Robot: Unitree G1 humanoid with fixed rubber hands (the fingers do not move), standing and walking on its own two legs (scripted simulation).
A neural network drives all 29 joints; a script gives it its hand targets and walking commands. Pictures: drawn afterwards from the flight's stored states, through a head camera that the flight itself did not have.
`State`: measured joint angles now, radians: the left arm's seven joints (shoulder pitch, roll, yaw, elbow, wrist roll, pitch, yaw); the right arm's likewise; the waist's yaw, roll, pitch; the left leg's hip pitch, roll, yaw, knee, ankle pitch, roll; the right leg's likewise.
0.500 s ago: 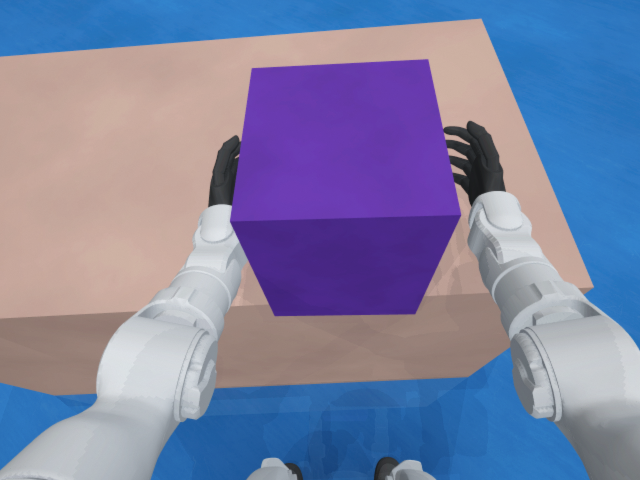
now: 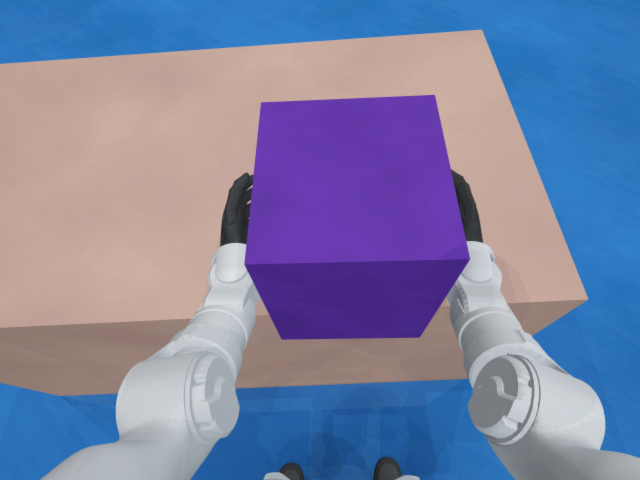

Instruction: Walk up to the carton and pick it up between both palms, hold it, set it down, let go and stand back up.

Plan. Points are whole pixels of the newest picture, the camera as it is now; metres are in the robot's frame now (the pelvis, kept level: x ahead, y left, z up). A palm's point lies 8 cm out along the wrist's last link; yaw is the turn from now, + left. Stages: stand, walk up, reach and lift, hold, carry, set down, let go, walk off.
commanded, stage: reach and lift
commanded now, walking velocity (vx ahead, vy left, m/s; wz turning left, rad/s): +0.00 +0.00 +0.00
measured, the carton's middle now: (348, 232) +0.42 +0.00 +0.01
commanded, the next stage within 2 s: none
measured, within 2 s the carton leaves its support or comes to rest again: leaves its support in 0.94 s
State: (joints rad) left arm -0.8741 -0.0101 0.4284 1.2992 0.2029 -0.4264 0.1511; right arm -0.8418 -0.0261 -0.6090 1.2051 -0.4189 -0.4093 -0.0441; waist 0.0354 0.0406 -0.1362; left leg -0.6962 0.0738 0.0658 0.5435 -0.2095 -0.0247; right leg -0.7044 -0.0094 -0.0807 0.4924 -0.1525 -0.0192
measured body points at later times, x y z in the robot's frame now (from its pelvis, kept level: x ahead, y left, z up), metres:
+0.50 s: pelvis +0.02 +0.00 -0.03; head +0.15 -0.02 +0.40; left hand +0.41 +0.15 -0.06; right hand +0.44 -0.14 -0.06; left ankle +0.01 +0.13 -0.73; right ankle +0.03 -0.11 -0.73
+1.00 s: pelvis -0.01 +0.01 -0.05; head +0.08 -0.01 +0.39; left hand +0.39 +0.15 -0.05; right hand +0.43 -0.14 -0.05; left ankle +0.01 +0.13 -0.73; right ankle +0.03 -0.11 -0.73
